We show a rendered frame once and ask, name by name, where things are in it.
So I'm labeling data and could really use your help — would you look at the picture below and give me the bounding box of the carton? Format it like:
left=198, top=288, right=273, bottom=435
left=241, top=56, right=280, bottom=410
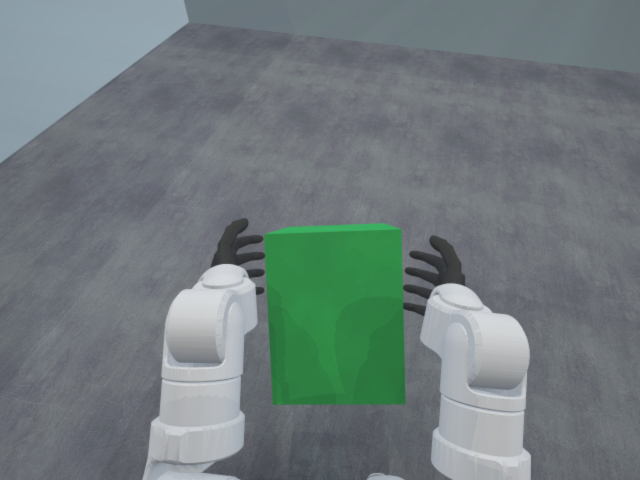
left=264, top=223, right=406, bottom=405

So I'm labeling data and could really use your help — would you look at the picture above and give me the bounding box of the robot left hand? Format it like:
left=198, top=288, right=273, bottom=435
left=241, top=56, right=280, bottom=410
left=210, top=218, right=265, bottom=295

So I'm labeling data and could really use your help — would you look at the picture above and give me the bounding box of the robot right forearm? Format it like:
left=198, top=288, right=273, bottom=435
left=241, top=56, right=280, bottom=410
left=420, top=283, right=531, bottom=480

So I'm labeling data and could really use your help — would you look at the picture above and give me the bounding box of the robot right hand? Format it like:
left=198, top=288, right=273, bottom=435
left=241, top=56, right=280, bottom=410
left=403, top=235, right=466, bottom=316

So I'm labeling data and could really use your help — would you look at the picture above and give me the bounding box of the robot left forearm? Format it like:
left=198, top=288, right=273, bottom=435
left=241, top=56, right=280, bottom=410
left=142, top=264, right=258, bottom=480

